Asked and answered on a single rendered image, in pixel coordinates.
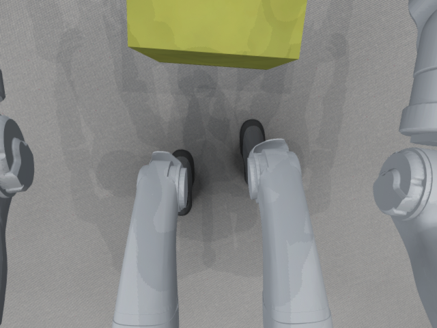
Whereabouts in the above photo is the carton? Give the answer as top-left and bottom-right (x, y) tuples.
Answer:
(126, 0), (307, 70)

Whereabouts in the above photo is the right robot forearm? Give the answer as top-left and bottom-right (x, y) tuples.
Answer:
(399, 0), (437, 146)

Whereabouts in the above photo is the left robot upper arm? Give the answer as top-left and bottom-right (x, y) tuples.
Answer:
(0, 114), (34, 325)

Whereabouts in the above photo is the right robot upper arm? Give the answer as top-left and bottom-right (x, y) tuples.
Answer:
(373, 148), (437, 328)

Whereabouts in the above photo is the robot left foot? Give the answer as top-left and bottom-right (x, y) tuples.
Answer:
(172, 150), (195, 216)

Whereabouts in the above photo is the right robot thigh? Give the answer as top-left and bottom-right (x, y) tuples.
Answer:
(247, 148), (333, 328)

